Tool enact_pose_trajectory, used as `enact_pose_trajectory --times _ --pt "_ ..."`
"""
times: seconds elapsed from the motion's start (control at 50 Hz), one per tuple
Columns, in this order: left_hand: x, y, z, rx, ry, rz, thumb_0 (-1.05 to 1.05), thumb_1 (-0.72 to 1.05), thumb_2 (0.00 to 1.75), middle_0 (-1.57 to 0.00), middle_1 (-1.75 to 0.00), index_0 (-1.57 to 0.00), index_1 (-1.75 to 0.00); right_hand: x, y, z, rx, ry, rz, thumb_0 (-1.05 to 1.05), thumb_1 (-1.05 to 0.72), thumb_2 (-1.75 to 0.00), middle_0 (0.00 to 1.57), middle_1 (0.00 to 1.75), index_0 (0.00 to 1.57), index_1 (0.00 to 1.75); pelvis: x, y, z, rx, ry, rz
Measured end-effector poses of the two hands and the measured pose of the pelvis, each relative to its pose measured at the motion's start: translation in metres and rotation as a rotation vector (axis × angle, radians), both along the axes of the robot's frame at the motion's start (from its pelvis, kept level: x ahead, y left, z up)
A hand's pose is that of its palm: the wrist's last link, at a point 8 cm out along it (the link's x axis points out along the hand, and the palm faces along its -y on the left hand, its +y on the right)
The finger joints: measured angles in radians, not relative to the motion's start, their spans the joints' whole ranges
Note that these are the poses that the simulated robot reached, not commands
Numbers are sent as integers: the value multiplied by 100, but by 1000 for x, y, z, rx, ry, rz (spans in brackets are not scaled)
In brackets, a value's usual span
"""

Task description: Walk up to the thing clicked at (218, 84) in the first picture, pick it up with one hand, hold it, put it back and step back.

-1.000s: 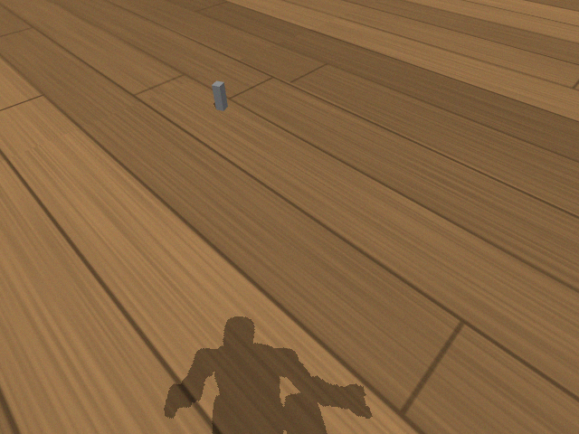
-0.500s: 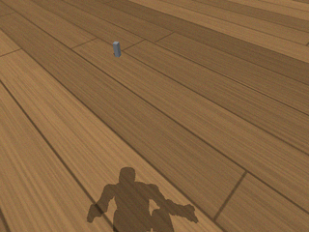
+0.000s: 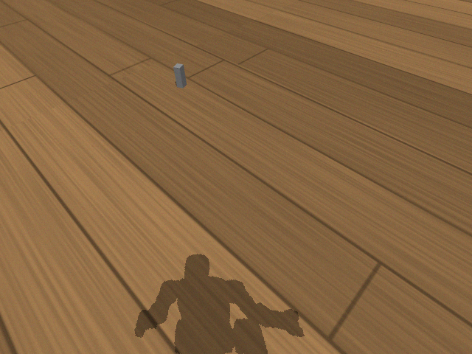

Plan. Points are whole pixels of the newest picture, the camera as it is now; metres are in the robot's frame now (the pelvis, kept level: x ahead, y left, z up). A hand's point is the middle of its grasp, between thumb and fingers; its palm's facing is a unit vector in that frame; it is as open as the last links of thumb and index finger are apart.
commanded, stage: stand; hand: left
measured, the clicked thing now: (180, 76) +2.17 +0.49 -0.70
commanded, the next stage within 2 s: walk up in 0.12 s
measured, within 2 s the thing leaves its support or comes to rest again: neither
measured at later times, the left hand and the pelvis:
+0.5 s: hand out of the picture +0.09 +0.40 -0.17, palm faces +0.12 -0.91 -0.40, open 7.4 cm; pelvis +0.11 +0.08 -0.03, yaw +6 degrees
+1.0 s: hand (104, 198) +0.54 +0.40 -0.16, palm faces +0.00 -0.94 -0.33, open 7.4 cm; pelvis +0.41 +0.13 -0.04, yaw +6 degrees
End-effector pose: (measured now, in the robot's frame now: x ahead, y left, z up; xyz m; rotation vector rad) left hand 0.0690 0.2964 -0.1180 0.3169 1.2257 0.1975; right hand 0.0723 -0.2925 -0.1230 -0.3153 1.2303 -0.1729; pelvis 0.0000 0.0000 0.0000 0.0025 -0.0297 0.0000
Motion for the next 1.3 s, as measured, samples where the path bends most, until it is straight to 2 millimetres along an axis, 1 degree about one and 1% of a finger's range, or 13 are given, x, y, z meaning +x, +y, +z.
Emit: enact_pose_trajectory --times 0.16,0.24,0.38,0.46,0.52,0.56,0.74,0.88,0.98,1.04,1.08,1.18,1.3 --pt "1 0 1 -17 -18 7 0 91 90 -20 -30 -21 -30 3 -4 1 12 -12 2 1 -91 -89 20 30 20 30 3 -1 -1 -2 6 8" --pt "-2 17 6 -11 -81 43 0 90 90 -21 -30 -21 -30 16 -13 5 -6 -1 47 1 -91 -89 20 30 20 30 14 3 -4 -13 25 46" --pt "-22 73 11 45 -19 120 0 90 90 -21 -30 -21 -30 90 -3 24 -44 -67 115 1 -91 -89 20 30 20 30 51 33 -6 -23 7 75" --pt "-6 117 -3 61 8 154 0 90 90 -21 -30 -21 -30 142 20 31 -74 -117 147 1 -91 -89 20 30 20 30 88 60 -18 -36 6 100" --pt "23 149 -23 64 20 154 0 90 90 -20 -30 -21 -30 175 44 29 -102 -160 139 1 -91 -89 20 30 20 30 118 85 -31 -3 2 99" --pt "50 157 -29 51 33 126 1 91 90 -20 -30 -20 -30 185 59 28 -104 -200 120 1 -91 -89 20 30 20 30 133 99 -33 1 -4 86" --pt "213 158 -2 -62 -133 23 0 91 90 -20 -30 -20 -30 192 103 33 -66 -52 34 1 -91 -89 20 30 20 30 221 129 -4 2 -13 93" --pt "327 162 1 -44 -124 -24 0 91 90 -20 -30 -20 -30 242 110 13 -40 43 0 1 -90 -89 21 30 20 30 311 135 -13 24 4 89" --pt "435 151 -5 -19 -166 -44 1 91 90 -20 -30 -20 -30 308 100 -17 -33 111 6 1 -90 -89 21 30 20 30 392 128 -34 26 40 114" --pt "493 137 -3 -16 -212 -48 0 91 90 -20 -30 -20 -30 364 97 -29 -33 134 21 1 -91 -89 20 30 20 30 434 124 -37 -35 37 108" --pt "518 132 3 -15 -252 -33 0 91 90 -20 -30 -20 -30 408 101 -26 -17 104 47 1 -91 -89 20 30 20 30 460 120 -31 -5 31 112" --pt "538 134 21 1 -248 62 0 91 90 -20 -30 -21 -30 534 109 -2 1 -50 131 1 -91 -89 20 30 20 30 526 121 -11 19 5 113" --pt "547 157 16 21 -113 105 0 90 90 -20 -30 -21 -30 672 123 21 -8 -221 202 1 -91 -89 20 30 20 30 599 135 -9 -16 -4 110"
